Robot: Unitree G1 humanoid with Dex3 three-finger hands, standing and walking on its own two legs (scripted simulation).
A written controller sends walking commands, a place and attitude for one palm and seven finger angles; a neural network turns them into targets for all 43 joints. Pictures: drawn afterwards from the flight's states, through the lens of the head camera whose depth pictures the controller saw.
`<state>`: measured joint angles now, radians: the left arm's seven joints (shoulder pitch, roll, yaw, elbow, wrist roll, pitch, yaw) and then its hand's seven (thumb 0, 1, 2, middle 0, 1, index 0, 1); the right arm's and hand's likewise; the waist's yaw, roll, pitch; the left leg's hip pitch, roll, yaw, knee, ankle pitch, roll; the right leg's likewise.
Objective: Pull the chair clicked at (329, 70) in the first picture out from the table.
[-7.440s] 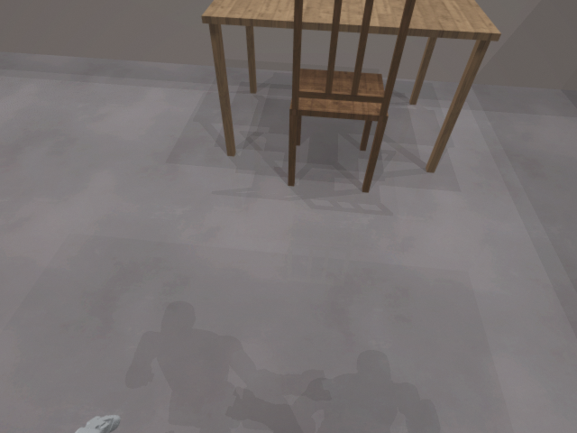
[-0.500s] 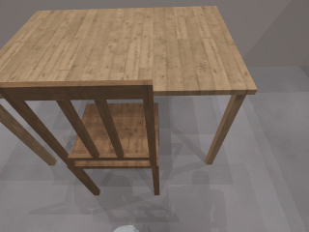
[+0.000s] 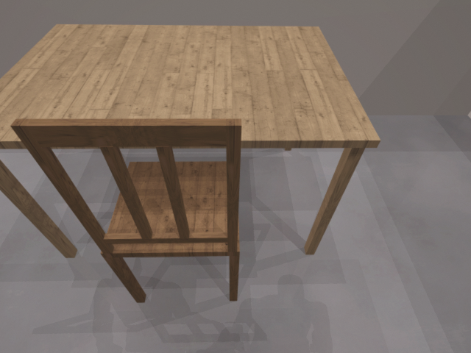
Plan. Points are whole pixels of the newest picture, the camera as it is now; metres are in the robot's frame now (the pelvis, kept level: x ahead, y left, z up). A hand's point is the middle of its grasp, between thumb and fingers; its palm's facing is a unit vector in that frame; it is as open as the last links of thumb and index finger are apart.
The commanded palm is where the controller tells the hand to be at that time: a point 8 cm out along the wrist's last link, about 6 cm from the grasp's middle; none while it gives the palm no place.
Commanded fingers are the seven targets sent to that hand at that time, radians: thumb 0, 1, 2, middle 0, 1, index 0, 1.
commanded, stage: come to a stop and stand still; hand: left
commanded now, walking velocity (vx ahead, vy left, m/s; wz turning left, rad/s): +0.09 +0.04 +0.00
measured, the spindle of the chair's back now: (131, 198) +0.45 +0.27 -0.07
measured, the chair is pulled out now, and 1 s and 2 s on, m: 0.00 0.00 0.00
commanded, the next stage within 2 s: look again from close up in 0.36 s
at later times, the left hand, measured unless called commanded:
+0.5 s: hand out of the picture -0.01 +0.14 -0.18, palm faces +0.04 -0.98 -0.17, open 7.4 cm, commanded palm none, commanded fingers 0.00 0.90 0.90 -0.20 -0.30 -0.20 -0.30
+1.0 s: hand out of the picture +0.02 +0.23 -0.18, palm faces +0.01 -0.97 -0.23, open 7.4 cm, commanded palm none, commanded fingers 0.00 0.90 0.90 -0.20 -0.30 -0.20 -0.30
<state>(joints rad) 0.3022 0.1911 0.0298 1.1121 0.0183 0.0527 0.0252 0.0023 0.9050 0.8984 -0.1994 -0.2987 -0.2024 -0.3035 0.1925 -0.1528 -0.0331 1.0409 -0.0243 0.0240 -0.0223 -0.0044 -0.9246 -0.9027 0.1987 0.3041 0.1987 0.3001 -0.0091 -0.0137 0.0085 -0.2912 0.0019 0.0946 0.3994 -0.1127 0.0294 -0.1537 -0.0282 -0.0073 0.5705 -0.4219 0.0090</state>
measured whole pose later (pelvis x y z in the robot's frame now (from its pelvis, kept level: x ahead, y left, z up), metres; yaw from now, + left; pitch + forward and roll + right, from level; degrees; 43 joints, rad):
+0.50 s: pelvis +0.01 -0.01 +0.00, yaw +1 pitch -2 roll +1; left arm 0.30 0.10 -0.01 1.12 0.01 0.00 0.04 0.00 0.90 0.90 -0.20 -0.30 -0.21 -0.30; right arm 0.31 -0.14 -0.01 1.12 -0.02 0.02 -0.03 0.00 -0.91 -0.90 0.19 0.30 0.19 0.30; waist -0.01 0.00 0.06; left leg -0.26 0.01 0.02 0.49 -0.21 -0.01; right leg -0.07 0.00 -0.04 0.47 -0.37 -0.02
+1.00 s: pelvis -0.01 +0.04 -0.01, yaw +0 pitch -1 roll -1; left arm 0.27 0.22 0.00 0.97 0.02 0.01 0.04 0.00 0.90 0.90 -0.20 -0.30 -0.20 -0.30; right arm 0.17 -0.18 -0.01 0.97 -0.02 0.01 0.00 0.00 -0.91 -0.90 0.20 0.30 0.20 0.30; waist 0.01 -0.02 0.05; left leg -0.33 -0.03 0.06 0.54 -0.21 0.07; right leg -0.14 -0.05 0.00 0.51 -0.36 0.05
